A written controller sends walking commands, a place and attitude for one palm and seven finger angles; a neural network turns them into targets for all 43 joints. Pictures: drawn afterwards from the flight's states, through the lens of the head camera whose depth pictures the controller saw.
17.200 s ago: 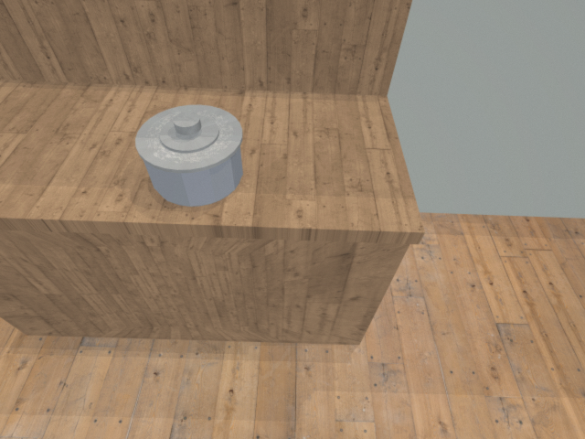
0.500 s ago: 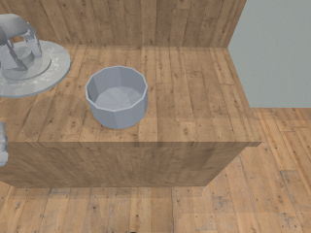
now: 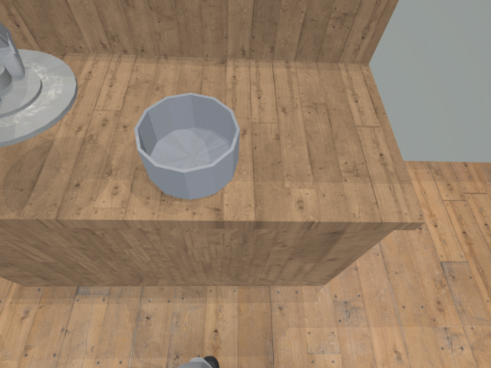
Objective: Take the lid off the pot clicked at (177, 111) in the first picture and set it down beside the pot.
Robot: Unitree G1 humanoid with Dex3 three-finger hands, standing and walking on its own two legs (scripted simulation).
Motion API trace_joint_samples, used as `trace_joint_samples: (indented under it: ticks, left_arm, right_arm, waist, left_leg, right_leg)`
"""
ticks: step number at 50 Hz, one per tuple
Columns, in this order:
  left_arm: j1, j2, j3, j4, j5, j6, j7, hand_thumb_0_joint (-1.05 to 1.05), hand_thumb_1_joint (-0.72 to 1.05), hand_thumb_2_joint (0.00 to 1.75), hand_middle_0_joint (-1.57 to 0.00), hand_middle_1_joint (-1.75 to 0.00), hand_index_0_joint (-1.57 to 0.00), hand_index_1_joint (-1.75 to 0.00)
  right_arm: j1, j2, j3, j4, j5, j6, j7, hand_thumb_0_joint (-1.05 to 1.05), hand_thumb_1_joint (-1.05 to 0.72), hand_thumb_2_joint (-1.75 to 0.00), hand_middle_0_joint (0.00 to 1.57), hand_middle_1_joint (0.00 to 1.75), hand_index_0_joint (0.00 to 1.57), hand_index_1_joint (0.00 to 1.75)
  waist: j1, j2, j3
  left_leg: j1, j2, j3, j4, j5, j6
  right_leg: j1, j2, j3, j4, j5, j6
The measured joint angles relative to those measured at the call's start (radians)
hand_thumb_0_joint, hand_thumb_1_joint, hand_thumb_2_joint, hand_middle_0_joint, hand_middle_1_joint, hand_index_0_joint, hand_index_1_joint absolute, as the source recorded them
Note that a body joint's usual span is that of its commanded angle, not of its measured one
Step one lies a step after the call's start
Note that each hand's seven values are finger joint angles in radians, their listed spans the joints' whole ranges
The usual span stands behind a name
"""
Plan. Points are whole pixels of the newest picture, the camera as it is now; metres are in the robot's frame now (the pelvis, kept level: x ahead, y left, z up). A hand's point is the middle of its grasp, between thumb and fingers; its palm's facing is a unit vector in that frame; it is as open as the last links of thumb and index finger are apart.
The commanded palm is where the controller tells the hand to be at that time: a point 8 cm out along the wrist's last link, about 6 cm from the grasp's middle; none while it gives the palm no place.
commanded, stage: move the lid sideways beside the pot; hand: left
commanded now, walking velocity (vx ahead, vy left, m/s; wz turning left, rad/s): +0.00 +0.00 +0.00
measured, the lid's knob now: out of the picture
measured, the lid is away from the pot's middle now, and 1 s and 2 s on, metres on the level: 0.26 0.23 0.24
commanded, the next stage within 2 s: lower the lid onto the table in 0.08 s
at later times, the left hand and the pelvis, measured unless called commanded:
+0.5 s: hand out of the picture +0.47 +0.32 +0.18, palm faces -0.41 -0.12 -0.90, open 7.8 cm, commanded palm +0.51 +0.33 +0.26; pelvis +0.00 +0.00 +0.00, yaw +0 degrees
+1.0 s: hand (13, 99) +0.47 +0.32 +0.15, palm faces -0.43 -0.13 -0.89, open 7.8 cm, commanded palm +0.51 +0.33 +0.23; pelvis +0.00 +0.00 -0.01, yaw -1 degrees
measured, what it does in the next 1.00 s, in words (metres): stands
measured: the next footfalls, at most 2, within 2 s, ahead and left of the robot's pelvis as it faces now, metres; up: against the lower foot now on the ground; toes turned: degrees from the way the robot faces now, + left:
none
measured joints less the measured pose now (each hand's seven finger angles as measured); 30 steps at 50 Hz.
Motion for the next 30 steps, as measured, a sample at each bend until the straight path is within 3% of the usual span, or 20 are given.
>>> trace_joint_samples:
  ticks: [7, 17, 30]
  left_arm:
    - [-0.010, -0.019, -0.008, -0.009, -0.018, -0.004, -0.002, 0.00, 0.23, 0.78, -0.61, -0.97, -0.63, -0.96]
    - [-0.031, -0.038, -0.018, 0.034, -0.007, 0.008, 0.005, 0.00, 0.23, 0.78, -0.61, -0.97, -0.63, -0.96]
    - [0.019, -0.023, 0.012, 0.050, -0.003, -0.018, 0.018, 0.00, 0.23, 0.78, -0.61, -0.97, -0.63, -0.96]
  right_arm:
    - [-0.004, 0.001, 0.000, 0.005, -0.001, 0.000, 0.001, 0.01, -0.91, -0.90, 0.20, 0.30, 0.21, 0.30]
    - [-0.008, -0.006, 0.003, -0.008, 0.002, -0.006, 0.006, 0.01, -0.91, -0.90, 0.20, 0.30, 0.21, 0.30]
    - [0.022, -0.007, 0.005, -0.001, 0.003, -0.008, -0.008, 0.01, -0.91, -0.90, 0.20, 0.30, 0.21, 0.30]
  waist:
    - [0.004, 0.002, -0.005]
    - [-0.009, 0.007, -0.009]
    - [-0.022, 0.003, -0.009]
  left_leg:
    - [-0.006, -0.003, -0.003, 0.005, 0.000, 0.002]
    - [-0.011, 0.000, -0.001, 0.015, -0.002, 0.001]
    - [-0.023, 0.012, 0.004, 0.032, -0.012, -0.003]
  right_leg:
    - [-0.005, -0.003, -0.003, 0.005, -0.002, 0.003]
    - [-0.012, 0.000, -0.001, 0.018, -0.005, 0.003]
    - [-0.027, 0.010, 0.007, 0.033, -0.010, 0.003]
